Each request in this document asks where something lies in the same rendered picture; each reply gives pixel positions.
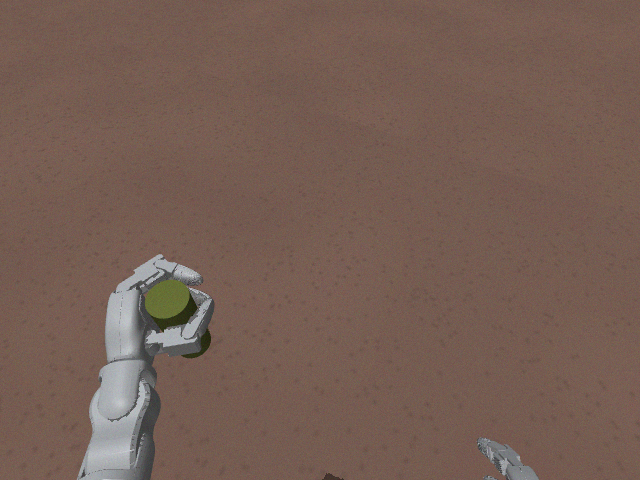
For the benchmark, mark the right robot hand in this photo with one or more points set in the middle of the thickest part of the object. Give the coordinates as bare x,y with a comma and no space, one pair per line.
506,461

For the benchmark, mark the can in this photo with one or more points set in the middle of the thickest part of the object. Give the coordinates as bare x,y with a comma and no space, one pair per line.
170,303

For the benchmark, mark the left robot hand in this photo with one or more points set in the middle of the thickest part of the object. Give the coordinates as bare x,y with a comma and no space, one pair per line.
130,331

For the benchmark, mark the left robot arm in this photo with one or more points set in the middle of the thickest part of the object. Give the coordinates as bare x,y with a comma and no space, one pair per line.
123,413

